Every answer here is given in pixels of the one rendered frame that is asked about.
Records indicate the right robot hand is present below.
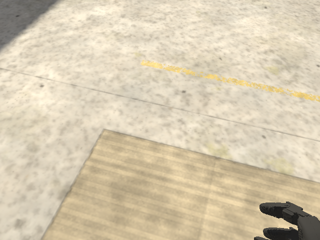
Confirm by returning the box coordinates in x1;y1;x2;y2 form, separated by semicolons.
254;201;320;240

